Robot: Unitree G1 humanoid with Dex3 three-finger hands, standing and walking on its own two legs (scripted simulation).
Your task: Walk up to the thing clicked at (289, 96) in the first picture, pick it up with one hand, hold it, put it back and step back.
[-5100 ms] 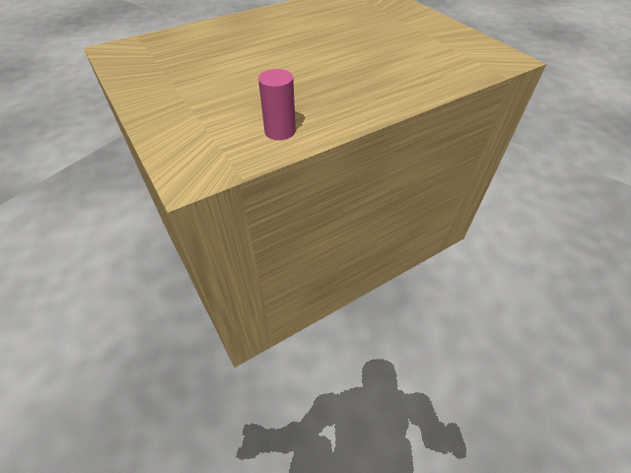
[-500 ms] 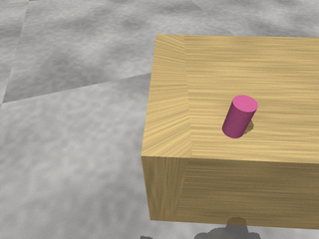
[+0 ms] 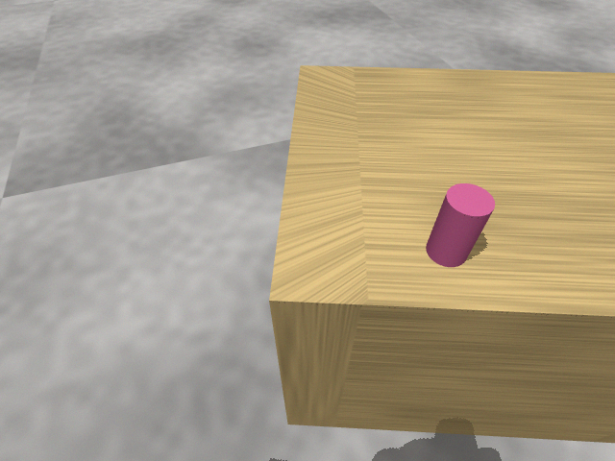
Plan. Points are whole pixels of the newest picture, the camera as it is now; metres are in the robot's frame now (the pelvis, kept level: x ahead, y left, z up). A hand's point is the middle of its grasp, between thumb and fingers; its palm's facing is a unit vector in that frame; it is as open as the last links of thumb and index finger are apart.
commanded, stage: stand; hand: right
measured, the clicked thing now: (457, 227) +0.45 -0.22 +0.03
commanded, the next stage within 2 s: rise first in 0.80 s
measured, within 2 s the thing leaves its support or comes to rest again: neither
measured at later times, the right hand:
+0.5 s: hand out of the picture +0.08 -0.25 -0.16, palm faces -0.05 +0.94 -0.34, open 7.3 cm
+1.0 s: hand out of the picture +0.11 -0.24 -0.15, palm faces +0.06 +0.94 -0.32, open 8.0 cm
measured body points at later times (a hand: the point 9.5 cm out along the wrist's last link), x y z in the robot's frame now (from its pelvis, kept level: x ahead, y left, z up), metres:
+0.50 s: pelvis +0.00 +0.00 +0.00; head +0.01 +0.00 +0.45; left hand +0.07 +0.30 -0.13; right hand +0.08 -0.30 -0.13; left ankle +0.01 +0.12 -0.75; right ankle -0.03 -0.12 -0.75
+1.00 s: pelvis +0.00 +0.00 +0.00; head +0.03 +0.00 +0.44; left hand +0.11 +0.30 -0.13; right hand +0.11 -0.29 -0.13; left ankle +0.01 +0.12 -0.75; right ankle -0.03 -0.12 -0.75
